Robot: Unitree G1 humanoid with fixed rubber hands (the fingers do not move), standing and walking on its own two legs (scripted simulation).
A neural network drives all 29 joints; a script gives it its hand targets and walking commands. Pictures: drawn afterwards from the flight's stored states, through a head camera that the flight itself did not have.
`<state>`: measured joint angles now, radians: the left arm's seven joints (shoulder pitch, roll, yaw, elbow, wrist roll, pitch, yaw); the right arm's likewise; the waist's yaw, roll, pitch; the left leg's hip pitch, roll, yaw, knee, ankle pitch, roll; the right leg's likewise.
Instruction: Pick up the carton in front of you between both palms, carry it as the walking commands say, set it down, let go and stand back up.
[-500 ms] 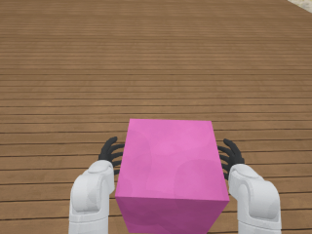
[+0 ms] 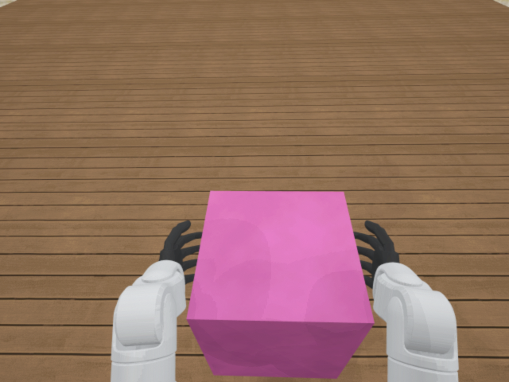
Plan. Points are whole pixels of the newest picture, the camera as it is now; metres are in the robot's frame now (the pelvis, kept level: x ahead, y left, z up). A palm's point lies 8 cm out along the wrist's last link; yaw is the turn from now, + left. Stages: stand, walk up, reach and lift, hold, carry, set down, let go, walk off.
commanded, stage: carry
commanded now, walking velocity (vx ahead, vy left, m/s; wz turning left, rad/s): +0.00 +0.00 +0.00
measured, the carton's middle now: (275, 287) +0.28 +0.00 +0.01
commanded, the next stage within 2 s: hold in 1.86 s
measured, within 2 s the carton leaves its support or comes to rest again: neither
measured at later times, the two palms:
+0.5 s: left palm (165, 261) +0.28 +0.17 +0.08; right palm (367, 263) +0.29 -0.13 +0.09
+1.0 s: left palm (161, 291) +0.25 +0.17 +0.06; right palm (368, 293) +0.25 -0.13 +0.07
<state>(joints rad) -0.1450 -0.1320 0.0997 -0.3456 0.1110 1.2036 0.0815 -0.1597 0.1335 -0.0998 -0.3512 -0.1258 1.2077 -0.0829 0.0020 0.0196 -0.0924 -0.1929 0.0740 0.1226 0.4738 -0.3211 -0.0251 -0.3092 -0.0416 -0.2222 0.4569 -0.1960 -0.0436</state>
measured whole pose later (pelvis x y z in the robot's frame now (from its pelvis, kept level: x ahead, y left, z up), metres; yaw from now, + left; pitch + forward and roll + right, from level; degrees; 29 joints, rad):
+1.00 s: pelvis -0.01 +0.02 +0.00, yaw +0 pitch +2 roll +0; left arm -0.12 -0.13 0.09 -0.16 0.16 1.09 0.06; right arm -0.13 0.13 -0.10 -0.15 -0.16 1.08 -0.06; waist 0.00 0.01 -0.13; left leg -0.21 0.04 0.13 0.51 -0.33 0.01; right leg -0.33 -0.08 -0.21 0.51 -0.20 -0.02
